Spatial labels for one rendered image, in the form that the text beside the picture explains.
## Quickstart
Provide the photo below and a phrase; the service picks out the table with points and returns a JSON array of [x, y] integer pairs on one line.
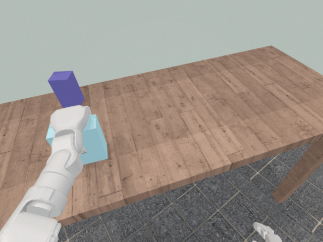
[[171, 127]]

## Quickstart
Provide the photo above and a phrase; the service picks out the robot left hand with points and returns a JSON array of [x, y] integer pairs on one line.
[[74, 116]]

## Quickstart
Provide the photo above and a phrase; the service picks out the robot right hand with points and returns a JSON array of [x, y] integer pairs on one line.
[[266, 233]]

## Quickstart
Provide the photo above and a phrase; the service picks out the left robot upper arm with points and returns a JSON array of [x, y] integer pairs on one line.
[[29, 227]]

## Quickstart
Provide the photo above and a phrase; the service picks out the sponge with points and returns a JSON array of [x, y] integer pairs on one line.
[[93, 141]]

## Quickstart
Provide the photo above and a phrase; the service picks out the robot left forearm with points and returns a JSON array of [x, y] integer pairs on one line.
[[48, 196]]

